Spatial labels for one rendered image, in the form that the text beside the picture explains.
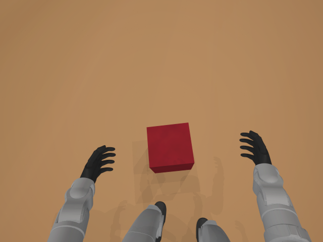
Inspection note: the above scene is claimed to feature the robot left forearm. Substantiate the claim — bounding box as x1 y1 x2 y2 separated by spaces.
47 177 95 242

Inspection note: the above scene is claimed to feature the carton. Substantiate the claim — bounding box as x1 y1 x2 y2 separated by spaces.
147 123 194 173

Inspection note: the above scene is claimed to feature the left robot foot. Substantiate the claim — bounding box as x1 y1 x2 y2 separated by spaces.
155 201 167 242

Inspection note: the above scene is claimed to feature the robot right forearm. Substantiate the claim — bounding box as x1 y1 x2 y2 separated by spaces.
253 163 312 242

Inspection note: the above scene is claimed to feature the right robot hand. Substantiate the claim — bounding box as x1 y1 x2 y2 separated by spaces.
239 131 272 165

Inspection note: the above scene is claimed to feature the left robot shin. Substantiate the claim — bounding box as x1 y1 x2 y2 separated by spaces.
147 205 161 213

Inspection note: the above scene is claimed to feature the left robot hand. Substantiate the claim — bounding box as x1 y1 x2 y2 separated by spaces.
80 145 116 184

